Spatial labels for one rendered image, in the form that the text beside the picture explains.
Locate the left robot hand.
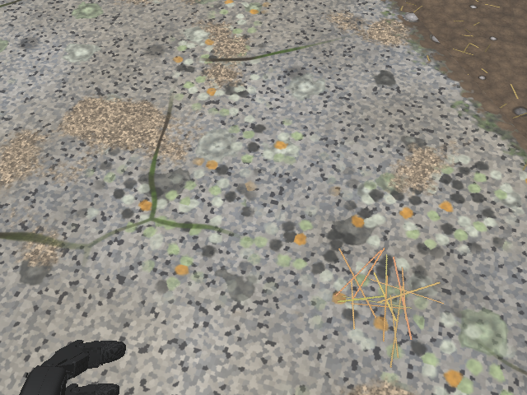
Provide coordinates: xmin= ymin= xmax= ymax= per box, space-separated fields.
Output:
xmin=19 ymin=340 xmax=126 ymax=395

